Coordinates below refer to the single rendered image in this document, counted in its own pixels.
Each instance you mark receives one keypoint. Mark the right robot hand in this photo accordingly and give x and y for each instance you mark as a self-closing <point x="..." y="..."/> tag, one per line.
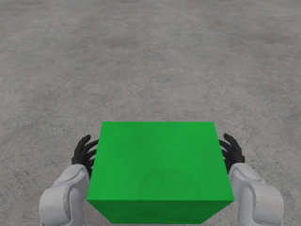
<point x="234" y="152"/>

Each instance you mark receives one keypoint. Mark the left robot hand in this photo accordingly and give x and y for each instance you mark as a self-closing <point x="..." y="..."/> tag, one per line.
<point x="81" y="155"/>

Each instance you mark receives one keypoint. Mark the robot right forearm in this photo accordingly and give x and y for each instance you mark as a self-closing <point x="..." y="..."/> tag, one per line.
<point x="259" y="203"/>

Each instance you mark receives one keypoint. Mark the robot left forearm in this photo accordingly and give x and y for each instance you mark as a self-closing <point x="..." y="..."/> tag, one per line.
<point x="62" y="204"/>

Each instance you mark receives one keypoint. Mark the carton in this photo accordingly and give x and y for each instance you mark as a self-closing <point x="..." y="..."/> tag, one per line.
<point x="159" y="172"/>

